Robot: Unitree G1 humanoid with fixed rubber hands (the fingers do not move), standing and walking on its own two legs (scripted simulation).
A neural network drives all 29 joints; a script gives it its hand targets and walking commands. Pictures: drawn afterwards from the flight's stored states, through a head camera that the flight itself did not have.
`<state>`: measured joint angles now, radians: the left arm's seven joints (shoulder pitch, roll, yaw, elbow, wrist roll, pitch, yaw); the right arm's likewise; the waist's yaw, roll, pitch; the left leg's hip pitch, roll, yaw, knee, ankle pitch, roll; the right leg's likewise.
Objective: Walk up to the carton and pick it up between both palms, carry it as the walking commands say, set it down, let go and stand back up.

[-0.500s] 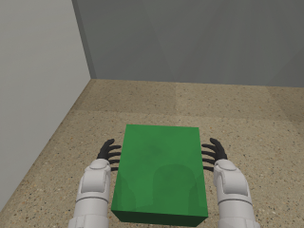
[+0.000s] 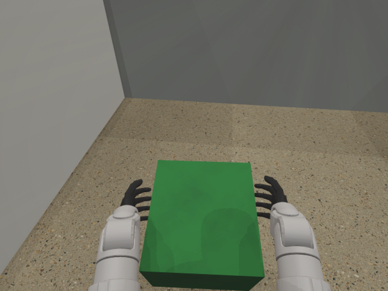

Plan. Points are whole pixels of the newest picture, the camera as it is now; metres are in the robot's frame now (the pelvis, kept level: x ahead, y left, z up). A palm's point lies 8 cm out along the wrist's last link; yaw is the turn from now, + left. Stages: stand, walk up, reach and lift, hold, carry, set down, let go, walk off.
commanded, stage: reach and lift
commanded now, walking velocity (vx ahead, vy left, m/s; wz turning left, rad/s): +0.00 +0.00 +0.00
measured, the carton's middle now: (202, 223) +0.31 +0.00 -0.04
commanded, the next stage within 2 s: hold in 0.70 s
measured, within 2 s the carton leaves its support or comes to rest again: neither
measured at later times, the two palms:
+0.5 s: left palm (127, 215) +0.28 +0.16 +0.05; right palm (278, 212) +0.28 -0.16 +0.05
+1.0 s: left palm (126, 219) +0.27 +0.16 +0.05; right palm (279, 214) +0.28 -0.16 +0.05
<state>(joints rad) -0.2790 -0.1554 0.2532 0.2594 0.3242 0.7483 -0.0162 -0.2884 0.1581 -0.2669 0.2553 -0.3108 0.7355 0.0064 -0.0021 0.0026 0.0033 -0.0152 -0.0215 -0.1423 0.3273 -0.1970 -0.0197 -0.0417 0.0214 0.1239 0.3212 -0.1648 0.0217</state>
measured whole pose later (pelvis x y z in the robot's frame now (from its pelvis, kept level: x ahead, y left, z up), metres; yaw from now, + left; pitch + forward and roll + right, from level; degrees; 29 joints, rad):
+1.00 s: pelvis +0.00 +0.00 +0.00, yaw +0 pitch -7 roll +0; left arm -0.23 -0.14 0.22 0.22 0.31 0.77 -0.02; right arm -0.25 0.15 -0.24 0.22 -0.29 0.76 0.02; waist 0.00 0.01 -0.02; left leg -0.02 -0.02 -0.14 0.33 -0.19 -0.02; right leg -0.04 0.02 0.11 0.32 -0.16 0.02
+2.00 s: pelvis -0.02 +0.04 -0.03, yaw -5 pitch +3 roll +1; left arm -0.26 -0.15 0.16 -0.13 0.11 1.07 0.21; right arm -0.29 0.16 -0.15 -0.09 -0.13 1.04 -0.24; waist 0.02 0.00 -0.08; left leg -0.38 -0.06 0.04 0.66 -0.33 0.05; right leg -0.45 -0.07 0.07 0.69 -0.30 0.03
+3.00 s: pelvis -0.05 +0.05 -0.01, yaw -8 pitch +3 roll +0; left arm -0.28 -0.16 0.14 -0.14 0.14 1.22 0.21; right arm -0.31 0.16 -0.19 -0.12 -0.13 1.17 -0.24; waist 0.01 0.00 -0.11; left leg -0.37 0.01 0.11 0.53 -0.21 0.04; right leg -0.35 -0.03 -0.09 0.54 -0.24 -0.02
